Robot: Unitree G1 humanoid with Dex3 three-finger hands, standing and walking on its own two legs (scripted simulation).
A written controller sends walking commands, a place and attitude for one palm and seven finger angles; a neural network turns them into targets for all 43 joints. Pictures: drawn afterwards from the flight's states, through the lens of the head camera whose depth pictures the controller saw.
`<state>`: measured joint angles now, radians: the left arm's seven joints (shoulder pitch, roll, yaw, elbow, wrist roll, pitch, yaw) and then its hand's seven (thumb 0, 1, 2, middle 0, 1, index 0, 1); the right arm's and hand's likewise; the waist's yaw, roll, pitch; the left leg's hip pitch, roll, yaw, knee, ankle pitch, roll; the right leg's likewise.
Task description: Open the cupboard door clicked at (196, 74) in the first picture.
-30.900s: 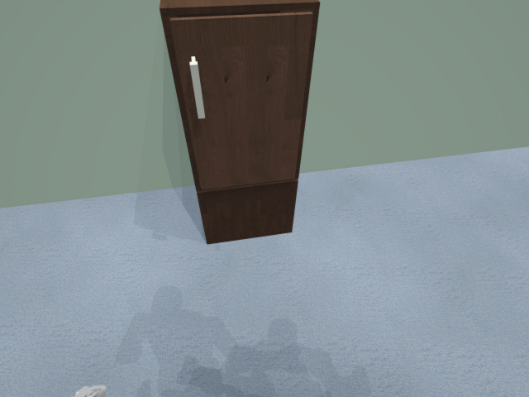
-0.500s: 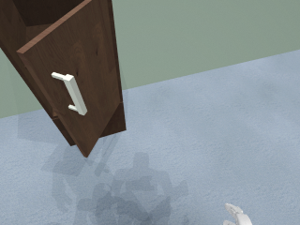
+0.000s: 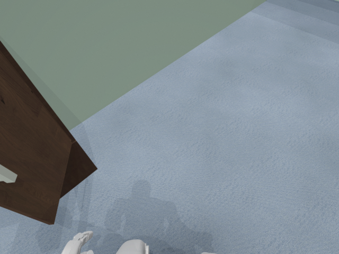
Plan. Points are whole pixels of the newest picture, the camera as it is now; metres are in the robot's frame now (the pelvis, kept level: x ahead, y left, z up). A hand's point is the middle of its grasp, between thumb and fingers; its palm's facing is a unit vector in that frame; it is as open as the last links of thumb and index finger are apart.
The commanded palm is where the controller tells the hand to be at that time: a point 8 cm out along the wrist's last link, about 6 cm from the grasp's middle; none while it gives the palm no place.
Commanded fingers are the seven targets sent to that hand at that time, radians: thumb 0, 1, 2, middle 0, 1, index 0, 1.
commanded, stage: walk to a spot facing it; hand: left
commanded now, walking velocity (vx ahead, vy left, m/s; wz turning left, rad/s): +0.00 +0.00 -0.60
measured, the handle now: out of the picture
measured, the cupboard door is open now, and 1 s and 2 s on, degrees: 50 50 50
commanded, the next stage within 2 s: turn to face it in 1.76 s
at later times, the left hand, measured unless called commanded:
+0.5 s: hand (114, 225) +0.20 +0.17 -0.15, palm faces -0.28 -0.94 -0.17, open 7.4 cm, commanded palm none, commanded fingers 0.00 0.90 0.90 -0.20 -0.30 -0.20 -0.30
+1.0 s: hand (170, 188) +0.31 +0.02 -0.15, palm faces -0.44 -0.88 -0.19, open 7.3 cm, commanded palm none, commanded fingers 0.00 0.90 0.90 -0.20 -0.30 -0.20 -0.30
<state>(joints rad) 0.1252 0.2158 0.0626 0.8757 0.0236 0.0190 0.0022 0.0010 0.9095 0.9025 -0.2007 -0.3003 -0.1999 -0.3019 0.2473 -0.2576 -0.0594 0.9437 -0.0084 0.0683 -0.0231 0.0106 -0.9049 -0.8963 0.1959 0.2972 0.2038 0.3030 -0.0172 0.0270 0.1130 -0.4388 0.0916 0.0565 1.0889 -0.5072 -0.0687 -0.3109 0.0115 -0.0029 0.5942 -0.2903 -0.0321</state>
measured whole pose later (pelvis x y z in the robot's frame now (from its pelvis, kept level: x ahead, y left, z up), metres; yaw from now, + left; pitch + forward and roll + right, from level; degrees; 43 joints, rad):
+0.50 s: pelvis +0.06 +0.00 +0.01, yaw -18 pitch +2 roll -1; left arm 0.20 0.24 0.10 0.92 0.04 0.04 -0.06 0.01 0.91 0.90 -0.20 -0.30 -0.20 -0.30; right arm 0.38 -0.18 -0.02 0.94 -0.03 -0.04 -0.02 0.01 -0.90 -0.90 0.20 0.30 0.21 0.30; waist 0.00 -0.03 0.03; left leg -0.12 0.12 0.18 0.38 -0.28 -0.04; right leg -0.59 -0.06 -0.05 1.02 -0.26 0.01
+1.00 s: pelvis +0.21 -0.13 +0.01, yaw -31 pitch +1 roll +0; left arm 0.33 0.16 0.06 1.02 0.02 -0.07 -0.01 0.00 0.92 0.90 -0.20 -0.30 -0.20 -0.30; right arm 0.14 -0.19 -0.06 0.93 -0.03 -0.01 0.02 0.01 -0.91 -0.90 0.19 0.30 0.20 0.30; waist 0.02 0.01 0.04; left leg -0.62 0.12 0.03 0.92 -0.17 -0.06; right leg -0.08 0.08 -0.02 0.32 -0.26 -0.09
